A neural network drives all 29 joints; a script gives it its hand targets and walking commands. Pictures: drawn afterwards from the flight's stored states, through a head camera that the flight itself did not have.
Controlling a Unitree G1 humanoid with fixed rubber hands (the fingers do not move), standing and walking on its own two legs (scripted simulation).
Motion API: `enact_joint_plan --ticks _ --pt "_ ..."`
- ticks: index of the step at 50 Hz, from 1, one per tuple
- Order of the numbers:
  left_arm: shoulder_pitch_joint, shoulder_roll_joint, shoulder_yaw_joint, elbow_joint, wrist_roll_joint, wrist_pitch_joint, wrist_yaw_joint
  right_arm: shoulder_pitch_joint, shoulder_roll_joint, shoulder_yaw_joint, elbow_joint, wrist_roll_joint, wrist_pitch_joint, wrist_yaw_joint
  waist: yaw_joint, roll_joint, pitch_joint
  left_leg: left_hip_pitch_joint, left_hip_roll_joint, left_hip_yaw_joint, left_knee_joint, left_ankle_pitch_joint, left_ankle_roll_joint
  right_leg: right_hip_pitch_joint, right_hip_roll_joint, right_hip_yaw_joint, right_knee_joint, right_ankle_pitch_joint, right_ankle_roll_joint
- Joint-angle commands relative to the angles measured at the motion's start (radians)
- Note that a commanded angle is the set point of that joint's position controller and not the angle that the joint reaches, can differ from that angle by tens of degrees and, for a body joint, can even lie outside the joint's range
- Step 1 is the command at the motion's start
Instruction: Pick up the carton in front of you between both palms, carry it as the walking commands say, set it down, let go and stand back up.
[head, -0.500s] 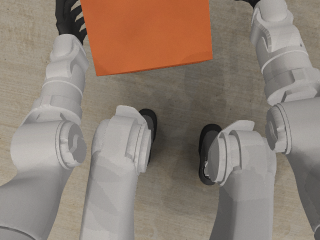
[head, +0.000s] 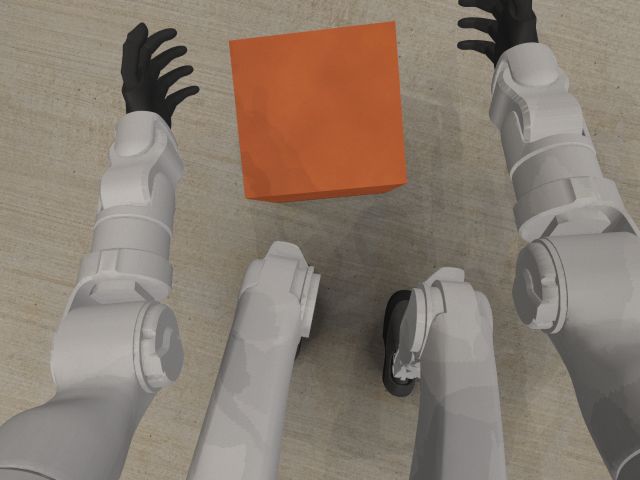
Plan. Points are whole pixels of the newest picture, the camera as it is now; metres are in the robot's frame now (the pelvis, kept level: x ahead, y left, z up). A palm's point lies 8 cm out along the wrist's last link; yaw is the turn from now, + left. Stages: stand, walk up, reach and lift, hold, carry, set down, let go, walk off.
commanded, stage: set down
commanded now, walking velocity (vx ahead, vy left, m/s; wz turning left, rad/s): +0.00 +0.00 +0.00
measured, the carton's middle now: (322, 132) +0.49 +0.09 -0.32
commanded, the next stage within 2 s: let go in 0.60 s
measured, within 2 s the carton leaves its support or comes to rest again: neither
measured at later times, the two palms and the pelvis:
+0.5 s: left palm (27, 53) +0.45 +0.26 +0.04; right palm out of the picture +0.56 -0.12 +0.03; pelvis +0.03 -0.01 +0.13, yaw +0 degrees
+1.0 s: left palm out of the picture +0.38 +0.26 +0.17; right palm out of the picture +0.44 -0.16 +0.15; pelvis +0.08 +0.01 +0.26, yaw -2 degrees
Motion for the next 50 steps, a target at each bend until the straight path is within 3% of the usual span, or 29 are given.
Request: enact_joint_plan --ticks 1,12,27,32,36,40,45,50 --pt "-0.141 0.113 0.031 -0.119 0.015 -0.013 -0.008 -0.219 -0.074 -0.008 -0.111 -0.010 -0.014 0.007 0.055 -0.058 -1.016 0.645 -0.007 0.078 -0.212 0.306 -0.054 0.455 0.037 -0.043 -0.223 0.140 -0.018" --pt "-0.055 0.132 0.060 -0.214 0.010 0.029 -0.048 -0.178 -0.056 -0.009 -0.268 -0.044 0.040 0.010 0.057 -0.136 -1.157 0.732 -0.015 0.097 -0.390 0.374 -0.048 0.763 0.044 -0.036 -0.409 0.256 0.001" --pt "0.042 0.103 0.097 -0.194 0.068 0.007 -0.094 -0.058 -0.005 -0.052 -0.225 -0.093 0.029 0.037 0.059 -0.103 -1.078 0.900 -0.011 0.087 -0.680 0.465 -0.049 0.986 0.035 0.000 -0.702 0.381 0.011" --pt "0.076 0.080 0.099 -0.165 0.092 -0.008 -0.115 -0.006 0.020 -0.078 -0.195 -0.120 0.015 0.041 0.041 -0.092 -1.024 0.961 -0.008 0.078 -0.763 0.469 -0.046 1.033 0.029 0.009 -0.796 0.396 0.015" --pt "0.198 0.080 0.083 -0.187 0.130 -0.020 -0.149 0.145 0.075 -0.099 -0.237 -0.159 0.006 0.015 0.029 -0.081 -1.078 1.088 -0.010 0.069 -0.826 0.528 -0.040 1.151 0.030 0.014 -0.870 0.480 0.023" --pt "0.370 0.100 0.042 -0.242 0.168 -0.031 -0.190 0.348 0.146 -0.111 -0.358 -0.189 -0.005 -0.034 0.014 -0.065 -1.076 1.252 -0.012 0.050 -0.900 0.570 -0.020 1.264 0.033 0.018 -0.959 0.539 0.030" --pt "0.526 0.125 -0.038 -0.318 0.179 -0.050 -0.232 0.546 0.191 -0.098 -0.530 -0.177 -0.033 -0.075 -0.005 -0.011 -0.885 1.450 0.001 0.019 -1.003 0.527 0.002 1.273 0.029 0.005 -1.088 0.433 0.034" --pt "0.709 0.116 -0.119 -0.333 0.152 -0.075 -0.246 0.743 0.184 -0.068 -0.560 -0.144 -0.072 -0.059 -0.022 0.032 -0.706 1.618 0.028 -0.014 -1.099 0.505 0.001 1.297 0.023 -0.005 -1.182 0.354 0.021"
